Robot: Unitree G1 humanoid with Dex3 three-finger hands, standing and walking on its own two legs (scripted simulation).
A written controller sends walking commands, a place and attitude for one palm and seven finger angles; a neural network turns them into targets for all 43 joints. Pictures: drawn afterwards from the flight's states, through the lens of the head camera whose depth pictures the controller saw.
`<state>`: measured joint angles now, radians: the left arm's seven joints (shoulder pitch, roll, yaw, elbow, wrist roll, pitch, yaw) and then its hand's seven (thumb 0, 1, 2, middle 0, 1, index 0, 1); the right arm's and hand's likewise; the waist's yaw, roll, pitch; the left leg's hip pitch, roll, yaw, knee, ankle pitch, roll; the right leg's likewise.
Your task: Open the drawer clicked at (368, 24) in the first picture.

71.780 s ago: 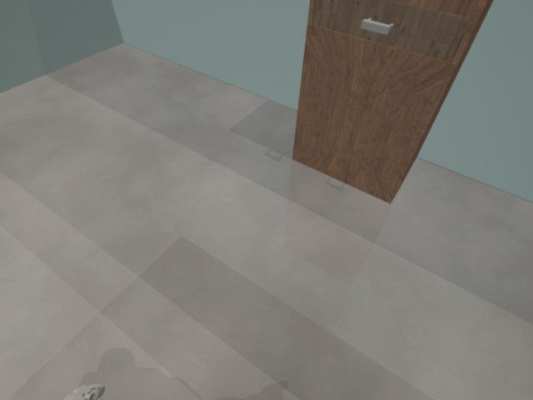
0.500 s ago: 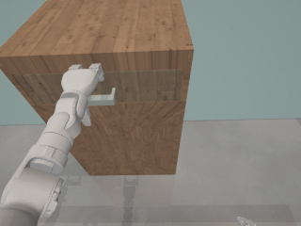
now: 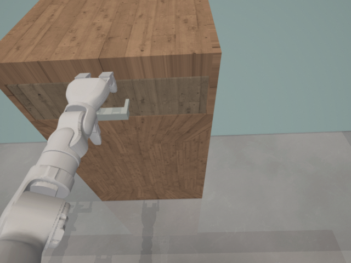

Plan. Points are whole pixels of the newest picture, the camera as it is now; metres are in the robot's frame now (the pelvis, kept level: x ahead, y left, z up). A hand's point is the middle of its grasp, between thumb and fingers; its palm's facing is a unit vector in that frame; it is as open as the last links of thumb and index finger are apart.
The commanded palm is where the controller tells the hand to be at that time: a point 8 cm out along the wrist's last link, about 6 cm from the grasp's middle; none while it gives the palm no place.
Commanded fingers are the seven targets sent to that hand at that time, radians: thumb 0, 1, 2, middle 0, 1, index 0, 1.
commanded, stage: re-aim the fingers above the handle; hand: left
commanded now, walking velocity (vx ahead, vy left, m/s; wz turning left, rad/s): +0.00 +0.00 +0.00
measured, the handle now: (111, 108) +0.51 +0.20 +0.04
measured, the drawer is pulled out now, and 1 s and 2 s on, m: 0.00 0.00 0.00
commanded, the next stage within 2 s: lower the fingers behind the handle in 1.68 s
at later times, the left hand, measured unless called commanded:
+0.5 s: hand (99, 109) +0.45 +0.20 +0.11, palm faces +0.00 +0.00 -1.00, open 13.9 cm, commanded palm +0.42 +0.20 +0.16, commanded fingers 0.00 -0.50 0.30 -0.30 -1.20 -0.30 -1.20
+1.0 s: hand (103, 108) +0.45 +0.19 +0.10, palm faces -0.02 -0.02 -1.00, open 13.9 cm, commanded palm +0.43 +0.21 +0.16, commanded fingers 0.00 -0.50 0.30 -0.30 -1.20 -0.30 -1.20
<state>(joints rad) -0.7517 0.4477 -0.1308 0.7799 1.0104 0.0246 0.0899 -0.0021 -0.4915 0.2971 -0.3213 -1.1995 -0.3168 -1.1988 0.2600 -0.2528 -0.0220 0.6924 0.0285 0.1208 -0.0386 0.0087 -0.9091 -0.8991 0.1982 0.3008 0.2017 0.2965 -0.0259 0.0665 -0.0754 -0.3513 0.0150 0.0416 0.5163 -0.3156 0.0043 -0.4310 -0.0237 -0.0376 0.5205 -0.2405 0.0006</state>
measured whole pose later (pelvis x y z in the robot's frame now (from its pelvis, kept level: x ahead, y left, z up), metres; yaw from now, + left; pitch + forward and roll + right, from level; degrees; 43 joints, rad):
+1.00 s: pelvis -0.01 +0.00 +0.00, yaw +0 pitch +9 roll +0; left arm -0.79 0.45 -0.13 0.82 1.02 -0.05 0.10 0.00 -0.49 0.30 -0.32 -1.20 -0.32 -1.20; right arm 0.29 -0.27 -0.04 0.70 0.02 0.10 -0.04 0.01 -0.91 -0.90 0.20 0.30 0.20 0.30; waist -0.04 0.05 -0.08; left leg -0.38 0.01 0.05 0.53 -0.31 0.01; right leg -0.46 -0.02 -0.03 0.53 -0.23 0.00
